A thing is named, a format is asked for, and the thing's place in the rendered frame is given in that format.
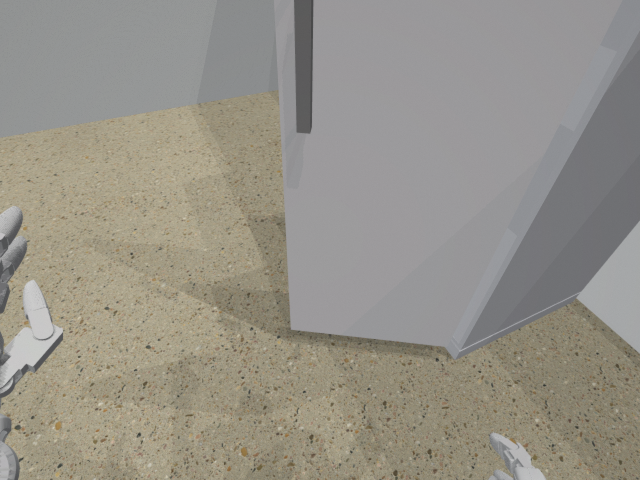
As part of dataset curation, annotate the robot right hand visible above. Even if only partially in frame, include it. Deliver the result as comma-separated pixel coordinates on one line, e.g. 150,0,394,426
488,433,546,480

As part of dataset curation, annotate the robot left hand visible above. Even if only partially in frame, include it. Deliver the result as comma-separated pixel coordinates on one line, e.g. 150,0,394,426
0,206,63,408

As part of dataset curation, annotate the left robot forearm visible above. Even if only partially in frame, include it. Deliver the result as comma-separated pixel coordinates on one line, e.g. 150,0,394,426
0,413,20,480

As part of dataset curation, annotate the fridge door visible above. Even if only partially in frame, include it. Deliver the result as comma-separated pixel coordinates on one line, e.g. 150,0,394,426
274,0,622,347

